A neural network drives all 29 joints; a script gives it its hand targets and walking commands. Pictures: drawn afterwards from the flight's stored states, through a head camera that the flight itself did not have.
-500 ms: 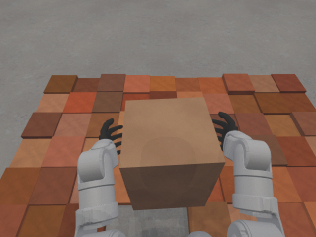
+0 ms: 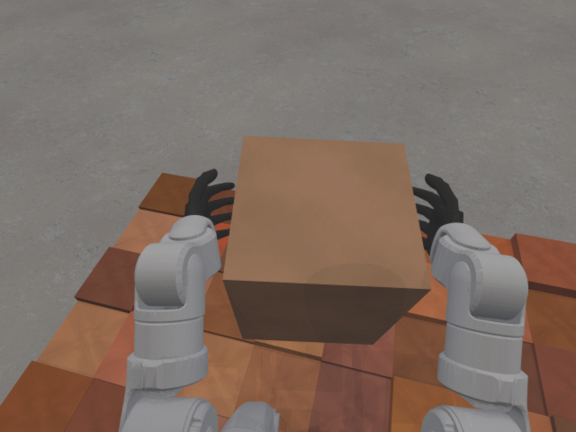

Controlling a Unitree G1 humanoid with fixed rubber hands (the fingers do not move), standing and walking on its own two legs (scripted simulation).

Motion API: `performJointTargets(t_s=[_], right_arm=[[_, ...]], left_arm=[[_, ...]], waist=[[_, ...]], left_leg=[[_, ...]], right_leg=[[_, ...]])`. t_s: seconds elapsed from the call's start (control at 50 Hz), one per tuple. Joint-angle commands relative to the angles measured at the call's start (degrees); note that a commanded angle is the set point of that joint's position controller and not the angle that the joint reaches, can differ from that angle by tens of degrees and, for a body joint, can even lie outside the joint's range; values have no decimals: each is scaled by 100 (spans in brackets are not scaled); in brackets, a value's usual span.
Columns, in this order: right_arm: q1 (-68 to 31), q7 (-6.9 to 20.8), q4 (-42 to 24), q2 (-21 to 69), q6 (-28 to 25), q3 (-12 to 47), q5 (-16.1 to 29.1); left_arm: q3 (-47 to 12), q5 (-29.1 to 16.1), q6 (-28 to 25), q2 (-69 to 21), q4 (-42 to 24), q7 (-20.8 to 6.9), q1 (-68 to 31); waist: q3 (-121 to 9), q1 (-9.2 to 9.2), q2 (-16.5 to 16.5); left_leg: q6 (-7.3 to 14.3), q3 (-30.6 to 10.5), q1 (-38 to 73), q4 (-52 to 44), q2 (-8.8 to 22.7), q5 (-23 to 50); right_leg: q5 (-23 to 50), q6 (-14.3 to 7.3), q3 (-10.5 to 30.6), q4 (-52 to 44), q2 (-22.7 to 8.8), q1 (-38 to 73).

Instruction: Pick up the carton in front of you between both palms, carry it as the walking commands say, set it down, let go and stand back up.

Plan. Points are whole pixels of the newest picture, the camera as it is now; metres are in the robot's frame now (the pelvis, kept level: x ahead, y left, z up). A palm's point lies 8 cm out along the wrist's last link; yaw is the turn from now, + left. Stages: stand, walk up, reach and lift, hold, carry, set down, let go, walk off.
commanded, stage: carry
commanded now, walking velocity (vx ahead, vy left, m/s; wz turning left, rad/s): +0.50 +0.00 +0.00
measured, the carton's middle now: (315, 251) +0.35 +0.03 +0.05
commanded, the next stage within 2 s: none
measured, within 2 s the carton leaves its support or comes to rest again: neither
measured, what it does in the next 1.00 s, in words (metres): walks ahead: left foot 0.03 m higher, then right foot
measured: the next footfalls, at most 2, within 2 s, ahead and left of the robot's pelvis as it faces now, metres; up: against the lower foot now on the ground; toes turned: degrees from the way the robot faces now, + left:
left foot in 0.10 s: +0.28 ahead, +0.15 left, +0.03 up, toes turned +5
right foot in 0.44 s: +0.50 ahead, -0.04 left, +0.05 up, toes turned -3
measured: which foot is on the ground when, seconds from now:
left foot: up 0.00-0.08, down 0.10-0.46, up 0.48-0.80, down 0.82-1.00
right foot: down 0.00-0.16, up 0.18-0.42, down 0.44-0.82, up 0.84-1.00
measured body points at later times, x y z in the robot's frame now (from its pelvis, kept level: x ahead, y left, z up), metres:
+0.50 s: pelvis +0.43 +0.04 +0.02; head +0.48 +0.02 +0.47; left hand +0.81 +0.15 +0.17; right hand +0.80 -0.15 +0.17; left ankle +0.26 +0.15 -0.67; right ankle +0.46 -0.04 -0.69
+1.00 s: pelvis +0.82 +0.07 +0.01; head +0.85 +0.06 +0.45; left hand +1.19 +0.15 +0.11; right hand +1.14 -0.15 +0.11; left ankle +0.84 +0.06 -0.72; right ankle +0.80 -0.08 -0.61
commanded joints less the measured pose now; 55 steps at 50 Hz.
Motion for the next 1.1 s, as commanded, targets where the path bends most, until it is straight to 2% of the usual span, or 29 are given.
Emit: performJointTargets(t_s=[0.0, 0.04, 0.06, 0.08, 0.1, 0.12, 0.16, 0.18, 0.24, 0.34, 0.38, 0.4, 0.42, 0.44, 0.46, 0.5, 0.56, 0.6, 0.66, 0.7, 0.72, 0.74, 0.76, 0.78, 0.84, 0.88, 0.9, 1.0, 1.08], right_arm=[[-3514, 25, 155, 3208, 260, 3045, 1020], [-3593, 69, 359, 3430, 412, 3281, 1249], [-3554, 115, 407, 3411, 444, 3264, 1256], [-3760, 134, 383, 3357, 478, 3335, 1348], [-3959, 176, 422, 3602, 488, 3438, 1536], [-4270, 211, 297, 3929, 483, 3557, 1729], [-5463, 334, -709, 4679, 289, 4104, 2385], [-5290, 394, -92, 4783, 300, 4026, 2473], [-5924, 545, -523, 5233, 193, 4186, 2888], [-5201, 596, -171, 5242, 214, 4092, 2718], [-4740, 510, 146, 4893, 321, 3929, 2478], [-4352, 465, 528, 4578, 389, 3789, 2265], [-4463, 419, 498, 4476, 442, 3810, 2136], [-4227, 356, 821, 4420, 559, 3715, 1999], [-4337, 305, 716, 4358, 566, 3607, 1949], [-4917, 238, 121, 4427, 477, 3373, 1911], [-4400, 14, -254, 4240, 323, 2881, 1272], [-4064, -127, -383, 3738, 40, 2391, 562], [-3269, -166, 234, 3559, -79, 2276, -69], [-3545, -39, 270, 3553, -77, 2367, -105], [-3591, 54, 304, 3742, -28, 2574, -24], [-3627, 133, 342, 3920, 17, 2827, 162], [-3594, 174, 401, 3855, 46, 2912, 283], [-3145, 250, 943, 4058, 158, 3064, 510], [-3885, 531, 492, 4502, 306, 3893, 1531], [-4366, 678, 706, 4795, 373, 3974, 1879], [-4594, 727, 586, 5039, 295, 4108, 2128], [-5918, 821, -218, 5564, 69, 4265, 3025], [-5315, 760, 215, 5310, -16, 4012, 2856]], left_arm=[[-3390, -1892, 179, -4248, -419, -693, -3949], [-3045, -1596, 288, -4230, -189, -649, -3726], [-2865, -1475, 361, -4147, -114, -641, -3767], [-2624, -1270, 427, -4199, 111, -629, -3503], [-2409, -1104, 493, -4218, 330, -630, -3357], [-2311, -1009, 527, -4376, 468, -632, -3426], [-2387, -1113, 416, -4937, -136, -681, -3803], [-2184, -892, 416, -4706, 82, -657, -3858], [-2258, -608, 306, -4767, -232, -573, -4155], [-2732, -688, 190, -4512, -1062, -592, -4572], [-2631, -534, 256, -4151, -845, -571, -4074], [-2479, -372, 376, -3961, -286, -581, -3565], [-2342, -358, 422, -3819, 145, -600, -3175], [-2243, -399, 452, -3636, 148, -583, -3251], [-2279, -379, 483, -3805, 232, -612, -3144], [-2657, -838, 387, -4502, -291, -711, -3840], [-3486, -1903, 233, -5332, -1693, -877, -4950], [-3860, -2350, 199, -5693, -1613, -1071, -5101], [-4040, -2584, 113, -5561, -1176, -1244, -4728], [-4031, -2559, 57, -5580, -722, -1357, -4868], [-4089, -2522, 10, -5477, -893, -1394, -5241], [-3934, -2401, 34, -5491, -663, -1396, -5129], [-3824, -2258, 106, -5285, -336, -1366, -4834], [-3695, -2093, 151, -5253, -29, -1297, -4276], [-3161, -1173, 349, -5045, 651, -1099, -3166], [-2570, -661, 301, -4884, 766, -870, -2992], [-2358, -473, 261, -4832, 471, -813, -3242], [-2155, -209, -104, -4916, -112, -516, -4018], [-2553, -196, -121, -5003, 125, -526, -3666]], waist=[[-1351, -470, -999], [-2031, -1140, -869], [-2298, -1672, 174], [-2194, -1688, 1227], [-2429, -1432, 1546], [-2500, -1485, 776], [-2468, -1558, 536], [-2544, -1476, 474], [-2453, -1360, 581], [-2283, -1287, 682], [-2552, -926, 251], [-2587, -615, -63], [-2991, -487, -1584], [-3486, -215, -1965], [-3197, 124, -1919], [-2411, 817, -1266], [-2793, 441, -179], [-3036, 197, 203], [-2739, -308, -399], [-2894, -1125, -733], [-2825, -1490, -357], [-2585, -1663, 459], [-3080, -1530, 593], [-3417, -1494, 637], [-2768, -1104, 440], [-2303, -969, -195], [-2212, -976, 18], [-2026, -1142, -184], [-2007, -1142, 605]], left_leg=[[183, 1109, 1071, -2853, -390, 786], [498, 811, 2870, -3023, -582, 1052], [776, -172, 3781, -3627, -80, 979], [1203, -2027, 4315, -4763, 738, 1723], [1567, -3348, 4740, -4942, 1240, 2565], [1556, -3111, 4864, -4555, 1255, 3235], [1311, -2392, 5371, -4011, 1211, 4841], [1293, -2523, 5005, -4109, 1401, 4484], [1202, -1963, 4255, -4345, 1348, 3682], [840, -405, 3858, -4012, 694, 3603], [370, 395, 3359, -2795, 227, 3480], [263, 465, 2286, -2088, 127, 3136], [-25, 290, 350, -754, -424, -211], [39, -202, -597, 451, -569, -868], [32, -157, -1949, 1195, -585, -1225], [4, -357, -4046, 1520, -414, -2259], [68, 272, -2910, 434, -347, -1299], [101, 336, -1278, -1120, -373, -95], [32, 1129, 2066, -3404, -761, 2142], [239, 1334, 3946, -3543, -930, 3142], [449, 1020, 4722, -4196, -619, 3956], [765, 264, 5740, -4694, 100, 4780], [1299, -1082, 6960, -4076, 1188, 6996], [1633, -1985, 7295, -3995, 1668, 7810], [1212, -3073, 5234, -4582, 1977, 3490], [1167, -2000, 4830, -4913, 1437, 2699], [1274, -1682, 4121, -5076, 1415, 2369], [687, -1500, 3965, -5058, 985, 4020], [159, -290, 3939, -5186, 503, 5706]], right_leg=[[2289, -587, 317, -871, -1008, 331], [3750, -104, -272, 1199, -704, -212], [3321, 152, -286, 2697, -352, -1019], [89, 351, -24, 4198, 340, -2129], [-971, 345, 633, 5458, 632, -2825], [-894, 199, 922, 5784, 333, -3056], [-1124, 138, 972, 5431, -102, -3834], [-964, 72, 1269, 5004, -284, -3539], [-486, 115, 1102, 3838, -371, -3127], [2034, 80, 462, 1114, -155, -1880], [3431, 45, 95, -431, 172, -38], [3867, -104, 308, -332, -137, 1257], [5918, -777, 2309, 504, -1615, 2990], [6742, -1356, 3030, 924, -1891, 4099], [6451, -1497, 3180, 1029, -1821, 4819], [6662, -1062, 2877, 968, -1498, 5731], [6321, -681, 2749, 825, -1390, 4698], [5444, -622, 2264, 564, -1195, 3562], [5807, -64, 922, -267, -745, 939], [6483, 138, 323, 1328, -652, 83], [4683, 246, 297, 2798, -269, -541], [639, 296, 616, 4078, 146, -1752], [-1335, 346, 1022, 5418, 408, -2668], [-1486, 357, 1379, 6429, 599, -3279], [-608, 133, 1393, 5969, -205, -3622], [-524, 276, 1070, 5521, -231, -3656], [-750, 419, 927, 4609, -403, -3142], [50, 307, 525, 4294, -239, -3291], [1745, 167, -154, 1709, -8, -2108]])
